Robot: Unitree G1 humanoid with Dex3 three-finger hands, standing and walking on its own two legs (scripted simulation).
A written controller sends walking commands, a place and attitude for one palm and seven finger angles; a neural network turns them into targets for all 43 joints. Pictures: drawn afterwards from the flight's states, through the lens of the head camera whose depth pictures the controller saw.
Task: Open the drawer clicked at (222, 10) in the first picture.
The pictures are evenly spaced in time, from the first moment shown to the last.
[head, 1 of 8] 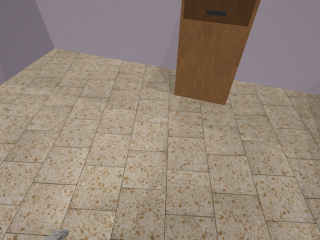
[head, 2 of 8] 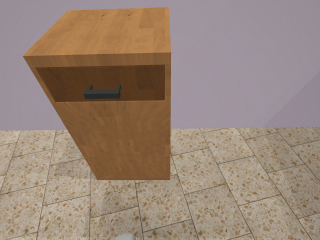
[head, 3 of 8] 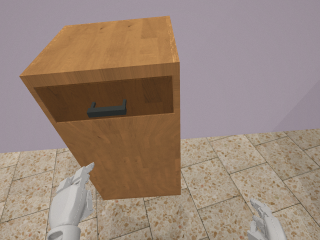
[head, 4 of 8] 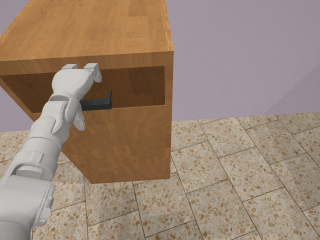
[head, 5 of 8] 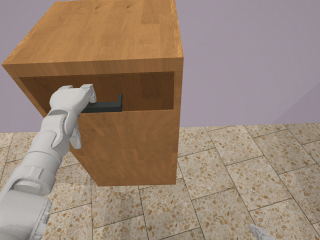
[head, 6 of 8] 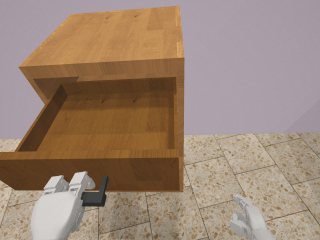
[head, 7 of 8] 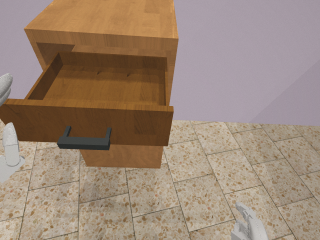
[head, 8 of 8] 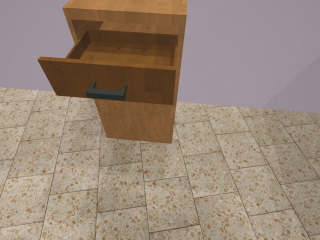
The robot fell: no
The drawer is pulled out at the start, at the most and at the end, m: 0.00 0.30 0.29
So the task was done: yes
